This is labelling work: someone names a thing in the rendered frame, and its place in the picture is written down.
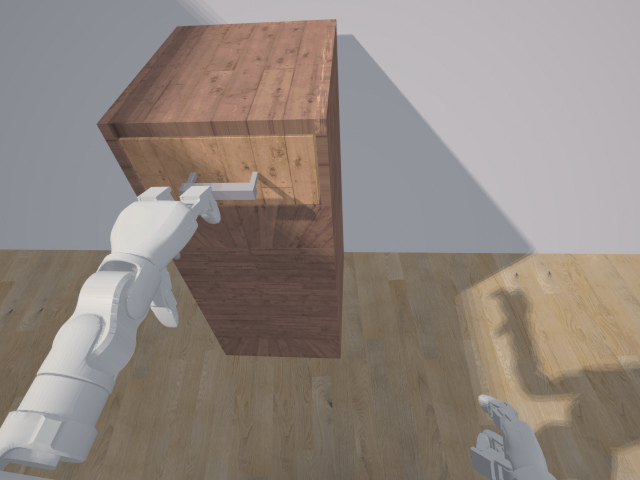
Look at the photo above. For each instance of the robot left forearm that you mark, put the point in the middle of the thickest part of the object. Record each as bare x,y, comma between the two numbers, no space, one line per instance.
57,417

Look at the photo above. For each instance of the robot left hand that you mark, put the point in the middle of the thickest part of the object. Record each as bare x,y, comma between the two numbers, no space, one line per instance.
157,228

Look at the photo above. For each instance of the handle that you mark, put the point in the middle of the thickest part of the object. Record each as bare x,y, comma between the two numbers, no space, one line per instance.
226,191

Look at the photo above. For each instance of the robot right hand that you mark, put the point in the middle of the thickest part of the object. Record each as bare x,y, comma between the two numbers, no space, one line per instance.
496,457

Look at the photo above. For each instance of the drawer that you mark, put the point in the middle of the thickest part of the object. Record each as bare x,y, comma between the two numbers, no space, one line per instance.
287,164

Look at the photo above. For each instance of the cabinet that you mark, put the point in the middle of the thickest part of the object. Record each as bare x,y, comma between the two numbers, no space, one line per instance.
267,278

